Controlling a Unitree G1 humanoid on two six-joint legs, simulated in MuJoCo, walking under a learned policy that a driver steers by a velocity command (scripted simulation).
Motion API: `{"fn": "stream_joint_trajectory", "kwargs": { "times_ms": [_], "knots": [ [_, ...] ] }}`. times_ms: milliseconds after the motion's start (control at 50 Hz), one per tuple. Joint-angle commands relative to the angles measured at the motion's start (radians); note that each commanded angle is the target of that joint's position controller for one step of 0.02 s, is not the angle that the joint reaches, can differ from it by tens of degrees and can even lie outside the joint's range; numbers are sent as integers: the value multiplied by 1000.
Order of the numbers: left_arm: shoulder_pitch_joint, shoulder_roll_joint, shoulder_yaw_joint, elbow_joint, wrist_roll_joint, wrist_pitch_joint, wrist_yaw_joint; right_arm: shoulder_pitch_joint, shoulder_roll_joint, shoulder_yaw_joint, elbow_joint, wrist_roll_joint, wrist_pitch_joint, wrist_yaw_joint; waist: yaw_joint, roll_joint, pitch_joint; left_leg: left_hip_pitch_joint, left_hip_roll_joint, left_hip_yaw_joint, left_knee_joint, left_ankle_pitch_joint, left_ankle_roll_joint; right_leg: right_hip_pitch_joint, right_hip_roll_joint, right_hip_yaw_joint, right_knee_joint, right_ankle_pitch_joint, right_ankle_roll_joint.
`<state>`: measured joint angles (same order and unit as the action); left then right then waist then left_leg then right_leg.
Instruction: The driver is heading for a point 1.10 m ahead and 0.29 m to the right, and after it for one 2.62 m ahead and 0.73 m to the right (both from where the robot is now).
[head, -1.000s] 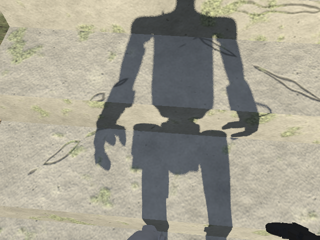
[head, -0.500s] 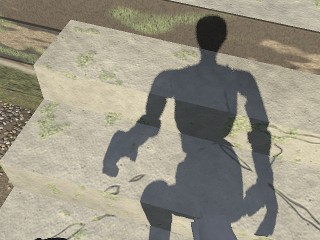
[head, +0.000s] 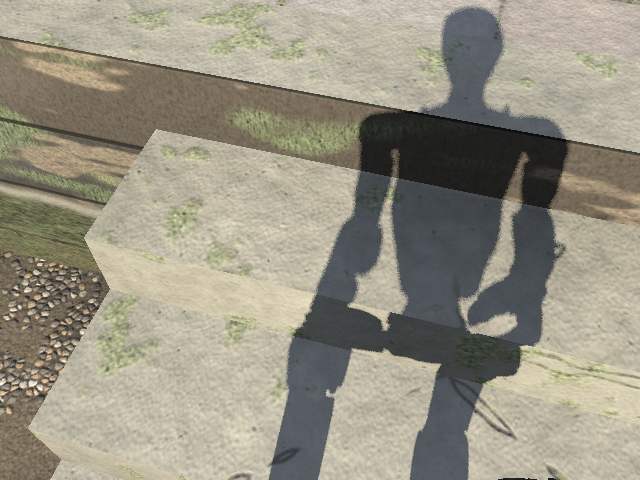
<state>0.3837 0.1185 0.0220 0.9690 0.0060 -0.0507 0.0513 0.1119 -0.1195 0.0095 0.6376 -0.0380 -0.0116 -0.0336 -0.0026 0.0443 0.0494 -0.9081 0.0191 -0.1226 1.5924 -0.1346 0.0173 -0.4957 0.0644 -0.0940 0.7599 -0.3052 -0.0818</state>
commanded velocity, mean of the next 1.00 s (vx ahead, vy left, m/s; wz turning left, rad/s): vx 0.01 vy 0.00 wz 0.01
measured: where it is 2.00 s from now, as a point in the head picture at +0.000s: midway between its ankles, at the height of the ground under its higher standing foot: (345, 395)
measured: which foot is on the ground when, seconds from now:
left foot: up 0.00-0.18, down 0.20-1.00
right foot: down 0.00-1.00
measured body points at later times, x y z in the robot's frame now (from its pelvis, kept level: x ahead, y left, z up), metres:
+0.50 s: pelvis +0.10 +0.06 +0.04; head +0.09 +0.07 +0.49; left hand +0.16 +0.29 -0.11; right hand +0.15 -0.16 -0.10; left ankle +0.10 +0.15 -0.70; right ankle +0.06 -0.09 -0.70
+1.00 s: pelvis +0.10 +0.05 +0.04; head +0.09 +0.05 +0.49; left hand +0.08 +0.27 -0.12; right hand +0.09 -0.17 -0.12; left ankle +0.10 +0.15 -0.70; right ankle +0.06 -0.08 -0.70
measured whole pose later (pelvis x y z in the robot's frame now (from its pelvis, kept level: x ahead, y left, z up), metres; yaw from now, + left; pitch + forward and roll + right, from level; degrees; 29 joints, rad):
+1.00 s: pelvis +0.10 +0.05 +0.04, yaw -2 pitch +0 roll +1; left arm 0.41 0.14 0.00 1.03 0.01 0.01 0.06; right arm 0.38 -0.14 -0.02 0.99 -0.01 -0.01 -0.04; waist -0.01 -0.01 -0.03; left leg -0.19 -0.03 0.07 0.42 -0.23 0.04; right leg -0.16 -0.05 0.00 0.47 -0.32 0.01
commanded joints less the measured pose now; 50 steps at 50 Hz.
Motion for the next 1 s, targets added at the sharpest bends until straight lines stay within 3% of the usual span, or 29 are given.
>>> {"fn": "stream_joint_trajectory", "kwargs": {
  "times_ms": [20, 40, 60, 80, 100, 120, 140, 160, 180, 200, 220, 240, 260, 280, 300, 340, 440, 560, 900, 940, 1000],
  "knots": [
    [-16, 111, 33, -80, -6, 3, 36, 71, -65, -18, -23, 16, 12, 5, -21, -168, -91, 82, 71, 107, -333, -55, -40, 144, -201, 300, -348, 81, -167],
    [5, 139, 48, -84, 6, 13, 41, 45, -59, -17, -25, 22, 17, 8, 8, -196, -92, 124, 76, 127, -446, -127, -46, 177, -210, 315, -373, 41, -162],
    [8, 150, 59, -123, 31, 8, 33, 62, -67, -24, 11, 35, 15, 18, 44, -181, -144, 252, 53, 166, -558, -213, -35, 186, -215, 295, -409, 80, -139],
    [9, 168, 71, -118, 45, 8, 20, 98, -58, -28, 33, 44, 16, 17, 46, -245, -150, 357, 42, 189, -609, -240, -17, 167, -227, 287, -405, 78, -134],
    [-10, 152, 72, -123, 42, 7, 14, 163, -59, -37, 71, 42, 12, 10, 37, -258, -143, 467, 39, 186, -656, -169, 5, 119, -242, 274, -393, 107, -132],
    [-260, 161, 41, -229, 64, -58, -69, 34, -150, -40, 38, -32, 9, 74, 25, -224, -9, 390, 58, 97, -545, -144, -10, -27, -318, 306, -426, -246, -127],
    [-353, 106, 19, -279, 31, -91, -86, 75, -137, -52, 50, -27, 2, 85, -10, -152, -70, 498, 85, 27, -679, -120, -20, -58, -321, 338, -384, -308, -92],
    [-414, 45, -13, -291, -7, -100, -99, 117, -103, -52, 68, -2, -16, 93, -69, -91, -77, 615, 80, 52, -951, -54, -18, -72, -261, 273, -295, -293, -59],
    [0, 118, 44, -123, 1, -23, -42, 268, 52, -21, 120, 48, -24, 31, 5, -182, -175, 656, -52, 255, -1146, -209, -12, 201, -175, 200, -292, 100, -64],
    [65, 150, 57, -107, 21, -2, -15, 299, -13, -34, 138, 44, -40, 1, 12, -86, -139, 736, 46, 100, -1228, -44, -19, 192, -166, 187, -127, 243, -27],
    [75, 61, 39, -137, -23, 8, -17, 240, -73, -36, 141, 16, -38, -16, 75, 188, -158, 772, 178, -60, -1189, 259, 62, 101, -119, 138, -158, 86, 51],
    [56, 47, 25, -103, -27, 26, -13, 208, -23, -27, 129, 17, -36, -16, 62, 170, -133, 689, 191, -120, -1224, 210, 105, 166, -123, 121, -193, 26, 83],
    [3, 62, 28, -102, -19, 35, -13, 194, -25, -26, 126, 19, -39, -13, 59, 108, -105, 647, 165, -93, -1236, 170, 92, 228, -119, 123, -237, 65, 87],
    [-32, 75, 29, -95, -14, 36, -11, 191, -52, -33, 130, 17, -41, -12, 47, 50, -90, 649, 144, -60, -1235, 161, 74, 265, -121, 125, -269, 109, 81],
    [-54, 89, 32, -90, -4, 37, -12, 208, -75, -38, 135, 23, -45, -14, 35, 43, -80, 652, 120, -27, -1238, 149, 59, 294, -129, 132, -291, 148, 74],
    [-52, 112, 38, -71, -7, 39, -21, 234, -91, -44, 152, 28, -50, -12, 27, 40, -68, 690, 86, 30, -1229, 217, 44, 307, -148, 126, -328, 222, 71],
    [-60, 110, 31, -39, -9, 45, -16, 272, -96, -53, 186, 22, -53, -7, 11, -24, -66, 750, 94, 44, -1239, 271, 48, 308, -156, 110, -354, 212, 79],
    [-27, 113, 23, -1, -13, 50, -6, 290, -91, -54, 228, 23, -46, -12, 3, -36, -58, 784, 88, 59, -1252, 242, 54, 294, -163, 103, -360, 198, 84],
    [84, 94, -11, 53, -1, 53, 10, 318, -92, -38, 317, 29, -18, -12, -8, -51, 14, 733, 76, 93, -1273, 54, 53, 281, -176, 114, -386, 185, 62],
    [97, 90, -13, 56, 2, 55, 9, 322, -95, -38, 328, 27, -14, -10, -10, -40, 19, 710, 69, 81, -1308, -139, 60, 277, -157, 109, -395, 48, 54],
    [109, 117, 0, 33, 5, 58, 6, 328, -151, -63, 331, 31, 1, -8, -7, -8, 60, 635, 66, 43, -1306, -464, 105, 205, -115, 98, -326, -226, 25]
  ]
}}
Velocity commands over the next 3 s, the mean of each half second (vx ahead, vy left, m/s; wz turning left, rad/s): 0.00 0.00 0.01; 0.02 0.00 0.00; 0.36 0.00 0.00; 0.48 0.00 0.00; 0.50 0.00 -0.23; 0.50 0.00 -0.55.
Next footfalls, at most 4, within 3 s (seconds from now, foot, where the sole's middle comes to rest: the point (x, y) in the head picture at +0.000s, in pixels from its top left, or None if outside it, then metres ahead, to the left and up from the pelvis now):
0.20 left None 0.14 0.15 -0.74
1.60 right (399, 440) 0.45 -0.10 -0.57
2.12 left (314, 234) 0.77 0.05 -0.40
2.60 right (451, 63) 1.04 -0.21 -0.23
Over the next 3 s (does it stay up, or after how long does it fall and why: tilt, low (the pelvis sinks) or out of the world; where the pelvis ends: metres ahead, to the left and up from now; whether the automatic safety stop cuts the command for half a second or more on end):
stays up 1.13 -0.15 0.53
